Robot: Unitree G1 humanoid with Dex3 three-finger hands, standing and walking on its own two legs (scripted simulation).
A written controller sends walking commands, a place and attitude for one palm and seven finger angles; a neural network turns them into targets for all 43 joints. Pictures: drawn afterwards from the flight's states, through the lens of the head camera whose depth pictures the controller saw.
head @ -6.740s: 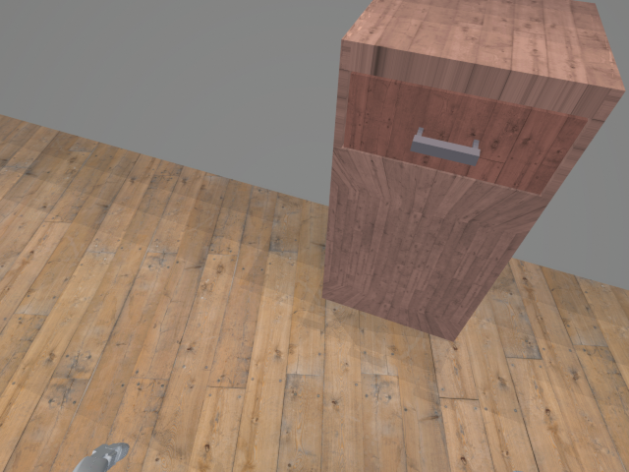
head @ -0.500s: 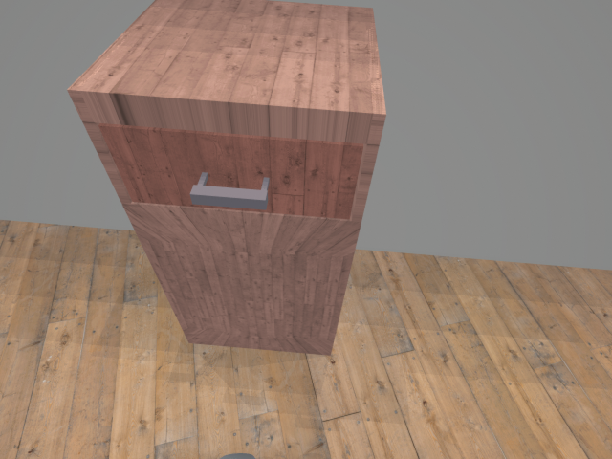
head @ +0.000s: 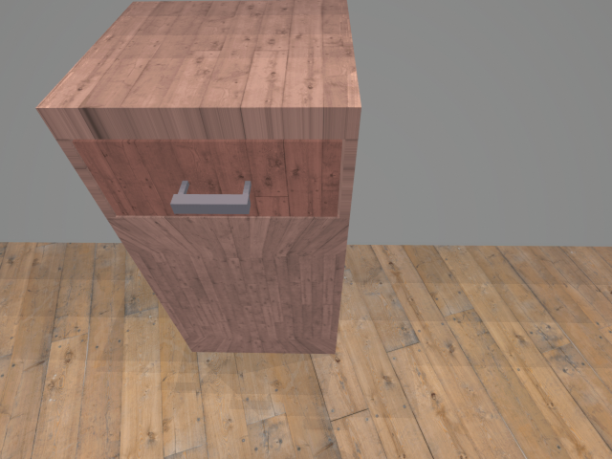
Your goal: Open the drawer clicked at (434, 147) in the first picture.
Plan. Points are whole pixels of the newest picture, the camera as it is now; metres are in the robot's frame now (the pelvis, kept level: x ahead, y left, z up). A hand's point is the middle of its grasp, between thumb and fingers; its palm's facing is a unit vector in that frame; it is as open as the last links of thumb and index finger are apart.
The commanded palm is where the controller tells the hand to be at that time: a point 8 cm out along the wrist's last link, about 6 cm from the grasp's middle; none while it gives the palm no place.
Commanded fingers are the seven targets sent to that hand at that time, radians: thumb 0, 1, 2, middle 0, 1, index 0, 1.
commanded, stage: come to a stop and stand still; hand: left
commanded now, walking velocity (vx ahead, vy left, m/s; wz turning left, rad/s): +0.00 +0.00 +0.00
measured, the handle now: (213, 195) +0.52 +0.21 +0.02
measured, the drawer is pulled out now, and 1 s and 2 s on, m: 0.00 0.00 0.00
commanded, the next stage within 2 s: look again from close up in 0.76 s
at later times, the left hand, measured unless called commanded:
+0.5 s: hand out of the picture -0.05 +0.23 -0.17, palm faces +0.05 -0.98 -0.18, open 7.3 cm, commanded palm none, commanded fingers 0.00 0.90 0.90 -0.20 -0.30 -0.20 -0.30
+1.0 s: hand out of the picture -0.14 +0.20 -0.18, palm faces +0.12 -0.99 -0.11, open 7.3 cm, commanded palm none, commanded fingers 0.00 0.90 0.90 -0.20 -0.30 -0.20 -0.30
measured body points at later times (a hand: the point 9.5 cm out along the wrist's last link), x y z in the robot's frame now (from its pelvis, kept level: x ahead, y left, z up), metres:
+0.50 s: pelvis -0.06 +0.05 +0.00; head -0.06 +0.07 +0.45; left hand -0.05 +0.28 -0.16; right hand -0.07 -0.18 -0.14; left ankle +0.02 +0.11 -0.73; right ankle -0.04 -0.07 -0.73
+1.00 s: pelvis -0.07 +0.06 +0.01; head -0.08 +0.08 +0.46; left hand -0.15 +0.25 -0.16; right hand -0.04 -0.17 -0.14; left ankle +0.02 +0.11 -0.73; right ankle -0.04 -0.07 -0.73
